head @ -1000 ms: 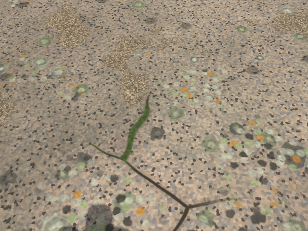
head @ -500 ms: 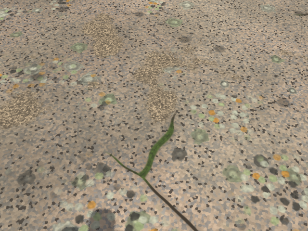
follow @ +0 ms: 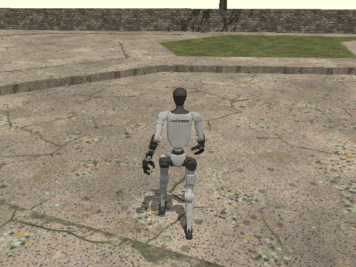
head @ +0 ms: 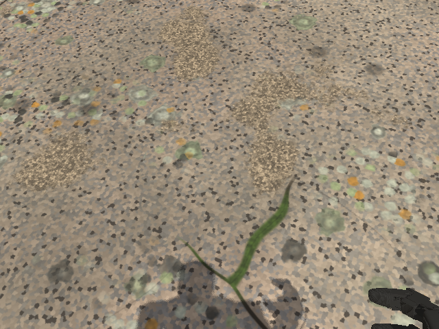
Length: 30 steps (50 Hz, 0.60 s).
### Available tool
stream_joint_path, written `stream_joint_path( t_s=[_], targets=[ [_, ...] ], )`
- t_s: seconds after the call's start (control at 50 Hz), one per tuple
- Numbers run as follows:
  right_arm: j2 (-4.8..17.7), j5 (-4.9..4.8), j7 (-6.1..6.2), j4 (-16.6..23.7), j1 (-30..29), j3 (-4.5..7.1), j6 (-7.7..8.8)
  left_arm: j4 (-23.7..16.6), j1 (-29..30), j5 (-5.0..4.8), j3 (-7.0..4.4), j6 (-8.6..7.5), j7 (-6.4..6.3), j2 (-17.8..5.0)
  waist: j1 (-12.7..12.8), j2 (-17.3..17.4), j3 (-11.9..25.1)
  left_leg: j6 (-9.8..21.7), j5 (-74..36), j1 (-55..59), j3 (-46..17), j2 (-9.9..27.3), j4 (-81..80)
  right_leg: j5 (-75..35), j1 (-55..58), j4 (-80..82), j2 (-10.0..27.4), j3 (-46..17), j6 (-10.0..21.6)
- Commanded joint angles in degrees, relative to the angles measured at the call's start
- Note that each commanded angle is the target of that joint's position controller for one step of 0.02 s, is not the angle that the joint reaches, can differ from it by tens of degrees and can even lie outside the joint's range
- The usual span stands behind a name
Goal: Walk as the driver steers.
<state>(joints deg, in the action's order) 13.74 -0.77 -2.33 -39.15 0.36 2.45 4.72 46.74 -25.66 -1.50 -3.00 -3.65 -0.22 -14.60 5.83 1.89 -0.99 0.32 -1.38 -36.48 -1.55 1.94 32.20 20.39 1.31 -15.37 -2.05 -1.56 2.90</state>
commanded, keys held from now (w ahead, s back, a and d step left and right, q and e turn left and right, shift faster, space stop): w+e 1.00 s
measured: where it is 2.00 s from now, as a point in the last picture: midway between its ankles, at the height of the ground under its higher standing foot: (401, 184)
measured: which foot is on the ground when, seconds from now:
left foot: up 0.00-0.06, down 0.08-0.60, up 0.62-1.00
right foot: down 0.00-0.10, up 0.12-0.56, down 0.58-1.00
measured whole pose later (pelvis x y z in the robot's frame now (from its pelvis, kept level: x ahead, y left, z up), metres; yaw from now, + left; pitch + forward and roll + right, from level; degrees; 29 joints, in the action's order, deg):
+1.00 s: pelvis +0.52 -0.14 +0.00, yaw -33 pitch +2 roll +0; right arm 16.2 -0.1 -1.5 -40.5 0.3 2.3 5.5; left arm 39.7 -20.7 -1.4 -3.8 -2.4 -0.8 -17.0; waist 4.5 2.5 -1.4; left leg -3.0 -2.1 -34.2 -5.3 1.6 31.4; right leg 18.0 -6.0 -22.7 -5.8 -9.7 4.2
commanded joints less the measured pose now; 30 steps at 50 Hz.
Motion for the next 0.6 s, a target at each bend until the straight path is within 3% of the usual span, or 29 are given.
stream_joint_path(
  t_s=[0.02,0.04,0.06,0.08,0.1,0.12,0.14,0.16,0.18,0.2,0.22,0.24,0.28,0.32,0.4,0.48,0.52,0.54,0.56,0.58,0.6],
  targets=[
    [4.9,-0.25,-0.83,6.1,-6.5,1.27,2.14,-1.9,-0.7,-0.25,-2.68,0.12,-0.69,-10.8,-2.7,-7.9,-2.1,1.5,3.2,3.4,1.0,-2.3,-3.9,-32.8,-0.5,-1.0,15.4,-10.8,7.4],
    [6.2,-0.16,-0.7,5.5,-3.4,1.91,2.32,-2.0,0.2,-0.27,-2.82,0.33,-0.76,-11.5,-4.8,-8.8,-0.1,2.5,5.1,9.3,2.0,-3.5,-4.8,-40.6,-0.7,-4.6,14.8,-10.4,6.7],
    [8.2,-0.03,-0.19,3.7,3.7,3.05,2.41,-2.3,1.4,-0.18,-2.6,0.42,-0.78,-11.3,-8.8,-8.9,4.4,4.3,3.8,20.7,3.1,-4.4,-6.2,-48.2,-3.0,-12.0,12.5,-8.6,5.4],
    [11.3,0.6,0.55,1.5,14.4,4.24,2.47,-3.5,3.2,0.5,-2.06,0.2,-0.75,-10.1,-13.9,-8.5,11.7,7.4,1.5,38.4,-1.6,0.9,-3.5,-43.2,-12.5,-24.7,9.7,-7.2,3.3],
    [17.2,2.19,1.45,0.5,23.5,5.61,2.07,-5.3,-1.6,1.18,-0.19,-0.69,-0.49,-3.6,-14.0,4.2,23.4,14.7,3.4,63.4,-23.1,17.7,-2.2,-15.4,-33.4,-47.6,1.7,-3.6,-0.6],
    [13.6,1.34,1.23,-0.5,24.3,4.65,1.64,-4.2,-5.2,-0.27,-0.05,-1.39,-0.17,-4.6,-12.9,13.2,30.7,18.8,11.7,66.1,-39.7,24.0,-9.4,12.6,-41.1,-58.2,-0.3,-8.5,-1.3],
    [9.3,0.8,1.62,0.0,20.3,3.45,1.06,-4.8,0.0,-1.9,-1.72,-1.35,-0.14,-9.8,-13.2,8.4,19.8,16.0,17.1,57.7,-32.1,21.2,-12.2,9.0,-45.7,-61.5,3.3,-8.2,-1.5],
    [7.1,0.39,1.89,0.0,16.6,2.72,0.77,-6.3,4.8,-1.61,-1.78,-1.1,-0.25,-9.9,-12.0,5.7,12.0,13.8,17.1,48.5,-23.8,18.7,-14.0,4.2,-46.4,-60.3,6.0,-5.5,-1.6],
    [5.7,0.66,1.73,-0.6,13.4,2.17,0.81,-7.0,7.3,-0.63,-1.77,-0.72,-0.38,-8.9,-10.1,2.9,6.8,12.6,14.6,39.6,-19.0,16.2,-16.8,1.0,-44.4,-57.7,7.7,-4.6,-1.7],
    [4.5,1.15,1.59,-0.7,11.0,1.82,1.18,-7.0,7.4,-0.21,-2.12,-0.05,-0.45,-8.2,-7.9,3.8,4.0,11.8,12.3,33.2,-14.8,14.2,-19.3,-1.2,-41.5,-55.4,9.2,-4.9,-1.7],
    [4.5,1.41,1.46,-1.2,9.2,1.93,1.48,-6.6,5.8,-0.5,-1.97,0.73,-0.34,-6.7,-6.1,4.8,2.5,11.6,11.4,28.5,-11.6,13.4,-21.6,-2.2,-38.6,-54.7,9.9,-4.9,-1.8],
    [4.7,1.32,1.4,-1.7,8.3,2.19,1.92,-6.5,5.0,-0.64,-1.71,1.43,-0.32,-5.3,-5.2,4.6,1.5,11.8,9.4,25.6,-9.0,13.3,-23.3,-2.7,-37.6,-54.0,10.2,-4.5,-2.1],
    [6.1,1.39,1.44,-2.7,7.5,2.7,2.59,-7.5,6.5,-0.34,-1.6,2.32,-0.59,-4.6,-4.3,3.0,-0.6,12.1,4.7,23.0,-4.1,13.5,-25.3,-5.8,-39.0,-51.2,10.6,-4.8,-3.0],
    [7.6,1.45,1.73,-3.9,8.4,3.16,2.73,-8.5,8.7,0.26,-1.53,2.37,-0.44,-4.6,-4.5,1.9,-0.9,12.0,1.3,24.3,0.1,13.4,-25.6,-12.1,-40.6,-46.4,10.7,-5.1,-3.5],
    [10.0,0.86,2.36,-5.2,10.4,3.6,2.0,-10.7,16.6,0.28,-0.81,1.48,1.39,-3.8,-7.3,0.4,-2.1,9.8,0.1,27.2,7.3,11.8,-24.8,-23.0,-38.3,-31.5,9.7,-1.1,-2.6],
    [12.8,-0.38,2.37,-6.8,14.0,4.49,0.59,-14.0,22.6,0.16,-0.83,1.8,2.84,-4.9,-9.3,0.4,-3.9,8.3,1.7,35.3,9.1,14.7,-22.9,-18.4,-39.6,-24.3,9.0,1.3,-0.6],
    [14.2,-0.93,2.44,-7.3,14.7,4.95,-0.42,-15.2,23.0,0.43,-1.27,2.0,3.19,-6.1,-8.6,1.3,-3.6,7.2,-5.9,39.0,10.2,15.6,-18.6,-12.0,-38.1,-22.7,7.1,3.7,1.2],
    [15.2,-1.15,2.57,-7.1,14.3,5.23,-0.83,-15.3,21.0,0.64,-1.85,2.17,3.18,-7.1,-7.1,2.2,-1.7,6.5,-16.0,39.8,11.3,15.3,-13.8,-8.9,-34.1,-22.2,5.0,5.7,2.3],
    [15.5,-1.34,2.74,-6.9,13.2,5.26,-1.44,-13.9,14.7,0.65,-3.0,2.27,3.02,-8.7,-3.1,1.8,2.0,5.1,-25.4,38.9,13.6,13.7,-4.0,-9.0,-25.2,-19.7,1.8,8.2,3.8],
    [13.5,-0.81,3.01,-6.6,14.1,4.47,-1.7,-10.7,4.0,0.33,-5.12,2.49,2.33,-12.4,1.6,-0.1,7.7,3.1,-26.6,32.5,15.2,10.7,10.2,-11.2,-9.7,-18.2,-1.6,8.3,5.9],
    [8.6,1.36,3.07,-4.3,16.2,2.81,-1.21,-9.9,-1.9,-0.02,-6.98,2.84,1.11,-19.3,1.6,-12.1,12.0,-0.7,0.6,12.5,15.7,5.8,31.7,-10.7,7.7,-15.5,10.9,-13.5,11.7]
  ],
)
